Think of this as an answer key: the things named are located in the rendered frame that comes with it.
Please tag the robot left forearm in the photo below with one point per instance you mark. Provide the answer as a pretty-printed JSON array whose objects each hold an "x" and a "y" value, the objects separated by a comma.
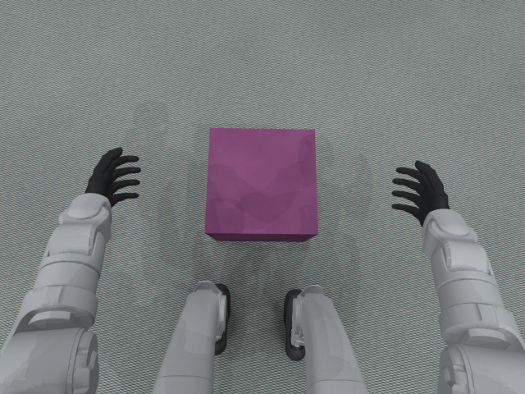
[{"x": 64, "y": 291}]

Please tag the left robot hand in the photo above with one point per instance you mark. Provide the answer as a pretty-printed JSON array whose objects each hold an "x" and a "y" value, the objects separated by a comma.
[{"x": 103, "y": 182}]

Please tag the robot right forearm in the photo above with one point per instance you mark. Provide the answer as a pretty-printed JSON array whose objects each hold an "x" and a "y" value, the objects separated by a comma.
[{"x": 472, "y": 311}]

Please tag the left robot foot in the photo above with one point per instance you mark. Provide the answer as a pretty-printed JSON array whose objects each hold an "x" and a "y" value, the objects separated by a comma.
[{"x": 220, "y": 345}]

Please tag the robot left thigh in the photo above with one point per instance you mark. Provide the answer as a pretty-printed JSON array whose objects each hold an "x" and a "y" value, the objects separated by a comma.
[{"x": 188, "y": 365}]

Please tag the carton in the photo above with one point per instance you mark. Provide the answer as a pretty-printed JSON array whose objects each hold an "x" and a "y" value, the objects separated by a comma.
[{"x": 262, "y": 185}]

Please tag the robot left upper arm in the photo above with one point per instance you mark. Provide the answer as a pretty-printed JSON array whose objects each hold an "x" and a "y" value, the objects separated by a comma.
[{"x": 60, "y": 361}]

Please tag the right robot hand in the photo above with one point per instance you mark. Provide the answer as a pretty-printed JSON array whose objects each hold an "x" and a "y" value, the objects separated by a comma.
[{"x": 430, "y": 189}]

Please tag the robot right upper arm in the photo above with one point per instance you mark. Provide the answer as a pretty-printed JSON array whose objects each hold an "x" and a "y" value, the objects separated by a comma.
[{"x": 465, "y": 369}]

